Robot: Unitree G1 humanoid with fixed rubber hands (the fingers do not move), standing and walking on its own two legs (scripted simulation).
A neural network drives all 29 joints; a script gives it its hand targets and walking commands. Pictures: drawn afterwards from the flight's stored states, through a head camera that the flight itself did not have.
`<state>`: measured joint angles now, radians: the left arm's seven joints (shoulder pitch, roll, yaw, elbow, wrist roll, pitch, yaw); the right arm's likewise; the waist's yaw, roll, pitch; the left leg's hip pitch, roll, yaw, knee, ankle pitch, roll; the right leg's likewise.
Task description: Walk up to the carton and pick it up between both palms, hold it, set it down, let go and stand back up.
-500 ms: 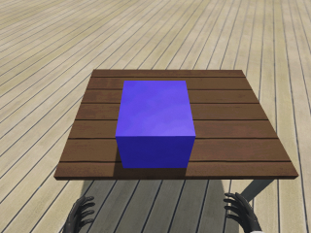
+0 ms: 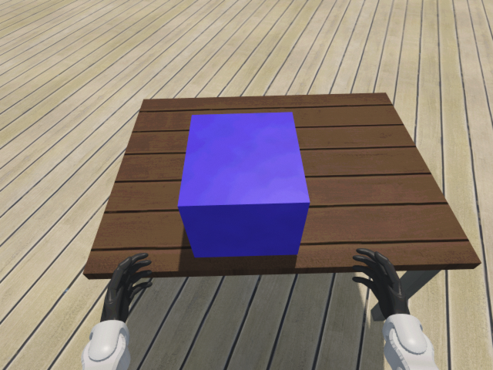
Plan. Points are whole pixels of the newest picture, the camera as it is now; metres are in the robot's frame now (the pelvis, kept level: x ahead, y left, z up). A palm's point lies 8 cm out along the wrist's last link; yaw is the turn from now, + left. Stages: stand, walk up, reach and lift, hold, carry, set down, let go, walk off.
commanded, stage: reach and lift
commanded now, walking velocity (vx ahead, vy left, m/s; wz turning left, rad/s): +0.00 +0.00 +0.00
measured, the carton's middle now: (244, 183) +0.54 +0.03 -0.08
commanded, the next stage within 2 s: none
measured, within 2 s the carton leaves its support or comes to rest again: neither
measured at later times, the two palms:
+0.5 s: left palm (117, 260) +0.31 +0.25 -0.01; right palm (382, 246) +0.33 -0.21 -0.01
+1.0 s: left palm (128, 213) +0.39 +0.24 +0.02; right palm (377, 200) +0.40 -0.21 +0.02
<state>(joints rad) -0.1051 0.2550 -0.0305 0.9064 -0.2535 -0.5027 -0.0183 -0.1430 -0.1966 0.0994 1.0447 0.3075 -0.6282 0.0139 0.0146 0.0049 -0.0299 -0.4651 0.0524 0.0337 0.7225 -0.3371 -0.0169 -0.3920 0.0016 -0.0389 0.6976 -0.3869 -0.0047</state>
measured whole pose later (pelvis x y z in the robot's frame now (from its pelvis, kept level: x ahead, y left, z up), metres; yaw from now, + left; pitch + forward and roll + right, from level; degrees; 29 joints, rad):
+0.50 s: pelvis -0.01 +0.00 -0.01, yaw +0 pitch +13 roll -1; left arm -0.41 0.33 -0.06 1.05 -0.33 -0.40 -0.03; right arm -0.45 -0.26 0.14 1.12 0.40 -0.46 0.00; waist 0.02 0.00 -0.14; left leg -0.66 0.06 0.03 0.75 -0.31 -0.02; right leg -0.59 0.01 -0.04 0.73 -0.37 -0.01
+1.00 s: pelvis -0.02 +0.00 -0.02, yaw -1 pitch +22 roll -2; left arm -0.79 0.34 -0.11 1.29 -0.39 -0.32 -0.02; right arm -0.79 -0.34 0.20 1.25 0.48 -0.31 0.00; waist 0.04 0.01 -0.24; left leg -0.88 0.07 0.03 0.77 -0.29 -0.01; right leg -0.81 0.02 -0.04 0.75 -0.33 -0.01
